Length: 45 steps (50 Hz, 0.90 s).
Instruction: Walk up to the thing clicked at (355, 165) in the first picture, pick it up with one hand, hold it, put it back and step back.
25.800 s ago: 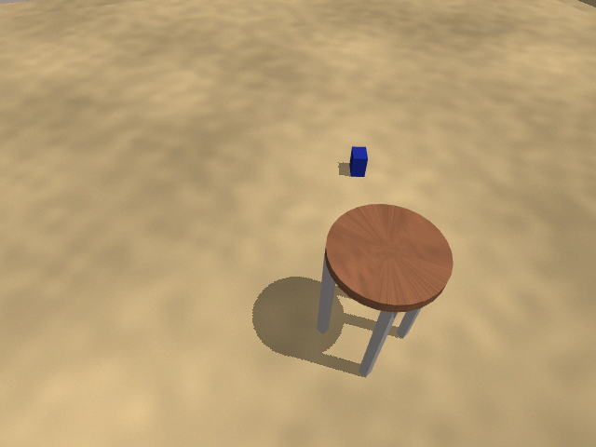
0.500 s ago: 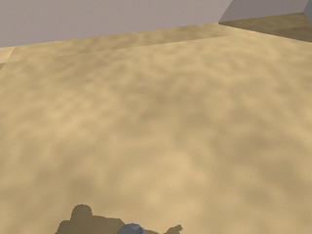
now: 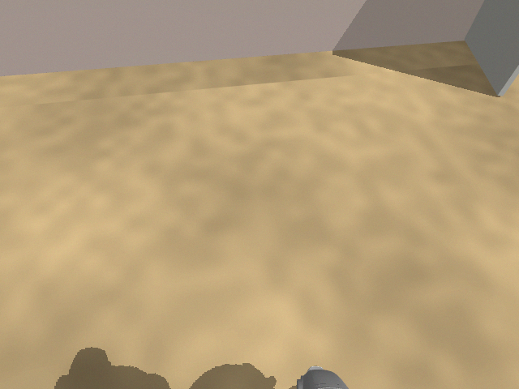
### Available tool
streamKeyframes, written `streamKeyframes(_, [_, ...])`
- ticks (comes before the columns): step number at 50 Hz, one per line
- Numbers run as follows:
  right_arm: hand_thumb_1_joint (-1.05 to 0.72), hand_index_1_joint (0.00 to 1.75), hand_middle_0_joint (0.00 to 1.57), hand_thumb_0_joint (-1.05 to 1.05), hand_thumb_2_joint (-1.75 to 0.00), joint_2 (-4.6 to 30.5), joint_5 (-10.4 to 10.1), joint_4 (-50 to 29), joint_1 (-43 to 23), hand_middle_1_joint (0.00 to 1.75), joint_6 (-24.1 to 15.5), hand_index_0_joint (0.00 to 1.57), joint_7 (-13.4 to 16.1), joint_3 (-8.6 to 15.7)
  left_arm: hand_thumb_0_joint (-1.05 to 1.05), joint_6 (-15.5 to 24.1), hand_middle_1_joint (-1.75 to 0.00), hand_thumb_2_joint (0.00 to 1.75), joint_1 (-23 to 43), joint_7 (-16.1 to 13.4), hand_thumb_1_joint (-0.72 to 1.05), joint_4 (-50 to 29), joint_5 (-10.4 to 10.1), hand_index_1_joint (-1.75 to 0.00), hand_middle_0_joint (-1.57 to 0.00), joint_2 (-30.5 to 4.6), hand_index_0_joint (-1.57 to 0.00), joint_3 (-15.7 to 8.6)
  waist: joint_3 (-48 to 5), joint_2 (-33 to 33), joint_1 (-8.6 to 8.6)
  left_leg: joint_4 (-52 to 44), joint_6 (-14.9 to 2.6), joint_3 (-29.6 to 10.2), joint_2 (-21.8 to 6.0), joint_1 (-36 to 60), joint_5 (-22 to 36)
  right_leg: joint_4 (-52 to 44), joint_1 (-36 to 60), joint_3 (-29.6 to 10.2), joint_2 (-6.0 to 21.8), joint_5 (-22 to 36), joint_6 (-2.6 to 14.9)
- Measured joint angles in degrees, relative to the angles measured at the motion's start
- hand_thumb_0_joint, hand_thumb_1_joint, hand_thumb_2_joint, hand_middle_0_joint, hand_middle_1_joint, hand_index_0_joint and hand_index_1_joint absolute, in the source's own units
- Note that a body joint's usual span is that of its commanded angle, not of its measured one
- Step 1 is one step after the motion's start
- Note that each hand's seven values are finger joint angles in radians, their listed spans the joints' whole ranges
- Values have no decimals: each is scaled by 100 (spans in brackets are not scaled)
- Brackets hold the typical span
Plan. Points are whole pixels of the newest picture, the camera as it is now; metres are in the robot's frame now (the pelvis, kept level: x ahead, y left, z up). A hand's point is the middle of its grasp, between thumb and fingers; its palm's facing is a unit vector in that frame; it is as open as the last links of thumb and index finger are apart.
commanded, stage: walk up
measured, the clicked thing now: out of the picture -0.68 -0.95 -0.71
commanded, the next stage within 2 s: stand in 1.40 s
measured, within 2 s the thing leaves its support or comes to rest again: neither
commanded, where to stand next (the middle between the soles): +0.33 +0.00 m, yaw +0 degrees
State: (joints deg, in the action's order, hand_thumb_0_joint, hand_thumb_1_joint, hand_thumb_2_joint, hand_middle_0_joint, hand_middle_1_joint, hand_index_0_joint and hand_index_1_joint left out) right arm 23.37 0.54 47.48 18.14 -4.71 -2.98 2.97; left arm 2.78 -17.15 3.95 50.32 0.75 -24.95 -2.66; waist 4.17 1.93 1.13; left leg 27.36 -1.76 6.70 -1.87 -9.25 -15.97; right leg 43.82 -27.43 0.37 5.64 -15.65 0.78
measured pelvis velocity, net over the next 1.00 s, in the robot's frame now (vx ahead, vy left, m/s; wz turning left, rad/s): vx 0.24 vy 0.00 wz -0.02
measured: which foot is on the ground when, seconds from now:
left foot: down 0.00-0.12, up 0.14-0.50, down 0.52-1.00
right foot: up 0.00-0.08, down 0.10-0.54, up 0.56-0.84, down 0.86-1.00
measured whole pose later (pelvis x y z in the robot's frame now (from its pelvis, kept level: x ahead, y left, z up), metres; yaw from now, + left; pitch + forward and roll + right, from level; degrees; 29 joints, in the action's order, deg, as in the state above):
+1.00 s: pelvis +0.24 +0.00 -0.01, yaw -1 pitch -3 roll +0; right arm 21.4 -0.9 55.4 8.5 -0.8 -0.2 0.3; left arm 0.8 -10.0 0.5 57.2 -0.1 -21.4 0.1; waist 5.6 -0.7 -0.2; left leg 36.7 0.2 4.4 -2.5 -16.1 -17.9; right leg 36.8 -18.6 0.6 2.7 -15.7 -1.2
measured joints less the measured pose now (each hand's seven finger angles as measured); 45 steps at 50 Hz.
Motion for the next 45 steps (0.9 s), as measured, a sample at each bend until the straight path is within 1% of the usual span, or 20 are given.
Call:
streamKeyframes(3, [-90,30,20,1,-90,96,-2,57,167,30,61,20,-11,25,1,27,-30,90,89,22,90,31,4,-30,-20,10,-20,-32,-39,-111,69,115,117,8,-42,168,-281,-656,176,65,-32,304,30])
streamKeyframes(5, [-90,30,20,1,-90,143,-15,84,274,30,123,20,-8,32,1,93,-30,90,116,10,90,18,6,-30,-20,-7,-20,-51,-67,-184,90,420,203,-9,-109,204,-601,-1091,460,147,-134,501,66])
streamKeyframes(6, [-90,30,20,1,-90,173,-20,104,312,30,151,20,6,35,1,145,-30,90,146,-15,90,12,12,-30,-20,6,-20,-71,-54,-288,84,739,174,-56,-213,152,-829,-1123,551,191,-234,707,38])
streamKeyframes(7, [-90,30,20,1,-90,186,-24,152,303,30,195,20,32,40,1,195,-30,90,189,-52,90,-14,20,-30,-20,43,-20,-88,-16,-413,73,1273,81,-184,-304,-8,-964,-955,563,267,-323,604,12])
streamKeyframes(9, [-90,30,20,1,-90,154,-16,276,208,30,295,20,76,11,1,264,-30,90,216,-96,90,-105,-19,-30,-20,95,-20,-63,29,-466,-10,2502,-3,-463,-149,-479,-1147,-760,617,280,-358,340,25])
streamKeyframes(10, [-90,30,20,1,-90,151,-28,317,156,30,319,20,89,-5,1,273,-30,90,215,-110,90,-142,-54,-30,-20,137,-20,-32,47,-493,-45,2962,-23,-551,-65,-718,-1110,-800,705,282,-358,288,41])
streamKeyframes(12, [-90,30,20,1,-90,152,-56,349,57,30,322,20,89,-24,1,274,-30,90,170,-145,90,-197,-94,-30,-20,218,-20,30,61,-555,-101,3360,-31,-610,-22,-1131,-927,-1016,918,288,-371,284,53])
streamKeyframes(15, [-90,30,20,1,-90,136,-38,310,-62,30,291,20,29,-11,1,263,-30,90,47,-166,90,-229,-92,-30,-20,273,-20,93,52,-611,-144,3089,27,-647,-132,-1565,-585,-1351,1207,307,-407,308,52])
streamKeyframes(20, [-90,30,20,1,-90,82,56,277,-180,30,305,20,-89,36,1,231,-30,90,-175,-155,90,-259,-37,-30,-21,213,-21,94,25,-532,-234,1881,135,-607,-325,-1775,-212,-1502,1513,323,-415,108,49])
streamKeyframes(24, [-90,30,20,1,-90,68,74,317,-234,30,270,20,-94,70,1,159,-31,90,-311,-169,90,-233,-21,-30,-21,92,-21,96,-16,-396,-300,1066,115,-523,-310,-1556,182,-1255,1647,340,-343,-269,-79])
streamKeyframes(26, [-90,30,20,1,-90,77,76,315,-242,30,188,20,-46,84,1,90,-31,90,-344,-201,90,-194,-29,-30,-21,27,-21,112,-40,-283,-285,708,93,-465,-193,-1313,530,-848,1598,315,-230,-607,-150])
streamKeyframes(27, [-90,30,20,1,-90,43,88,317,-281,30,147,20,-2,92,1,43,-31,90,-309,-228,90,-144,-40,-30,-21,-3,-21,111,-3,-144,-284,817,99,-385,-93,-1290,512,-473,1486,241,-107,-740,-74])
streamKeyframes(28, [-90,30,20,1,-90,23,82,294,-313,30,118,20,27,80,1,-11,-30,90,-258,-262,90,-85,-60,-30,-20,7,-21,108,30,-87,-274,950,90,-342,-60,-1283,385,-5,1314,105,-125,-915,-3])
streamKeyframes(29, [-90,30,20,1,-90,3,54,260,-336,30,99,20,39,63,1,-57,-30,90,-202,-298,90,-26,-65,-30,-20,23,-20,119,54,-84,-245,1021,67,-343,-72,-1264,283,502,1110,2,-233,-1134,49])
streamKeyframes(31, [-90,30,20,1,-90,-82,11,201,-368,30,89,20,77,12,1,-114,-30,90,-100,-335,90,41,-77,-30,-20,-1,-20,141,114,-21,-199,929,38,-329,-83,-1120,226,1261,730,-120,-395,-1259,119])
streamKeyframes(33, [-90,30,20,1,-90,-154,-8,161,-367,30,80,20,122,-54,1,-120,-30,90,-9,-341,90,76,-104,-30,-20,-30,-20,133,155,68,-175,724,35,-296,-63,-951,261,1447,459,-143,-413,-1092,148])
streamKeyframes(35, [-90,30,20,1,-90,-170,-7,159,-378,30,91,20,158,-101,1,-120,-30,90,53,-329,90,99,-101,-30,-20,-26,-20,121,178,98,-157,587,25,-264,-52,-829,267,1245,309,-104,-363,-919,118])
streamKeyframes(40, [-90,30,20,1,-90,-120,-7,206,-470,30,175,20,237,-168,1,-168,-30,90,221,-339,90,250,-87,-30,-20,57,-20,101,221,17,-112,731,51,-225,-68,-773,62,124,415,3,-263,-489,47])
streamKeyframes(43, [-90,30,20,1,-90,-98,-67,281,-567,30,283,20,260,-201,1,-153,-30,90,303,-367,90,362,-73,-30,-20,89,-20,93,208,-61,-134,1167,125,-217,-117,-890,-234,-719,807,54,-316,103,55])
streamKeyframes(45, [-90,30,20,1,-90,-99,-122,407,-714,30,367,20,290,-208,1,-149,-30,90,409,-385,90,481,-44,-30,-20,180,-20,102,231,-229,-141,1362,181,-265,-226,-920,-370,-668,840,93,-408,50,-109])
